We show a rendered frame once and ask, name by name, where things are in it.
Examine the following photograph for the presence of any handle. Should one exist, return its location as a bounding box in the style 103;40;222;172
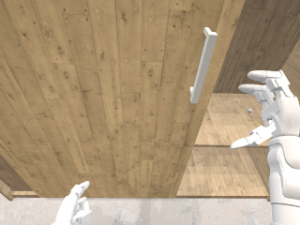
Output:
189;27;218;104

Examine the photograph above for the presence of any left robot hand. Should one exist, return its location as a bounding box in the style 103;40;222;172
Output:
55;181;92;225

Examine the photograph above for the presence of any robot right forearm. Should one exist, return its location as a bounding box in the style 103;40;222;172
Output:
267;136;300;225

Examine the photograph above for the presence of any right robot hand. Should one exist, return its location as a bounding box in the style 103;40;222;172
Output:
230;70;300;150

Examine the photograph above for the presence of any wardrobe door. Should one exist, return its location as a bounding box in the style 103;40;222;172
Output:
0;0;246;199
0;154;34;191

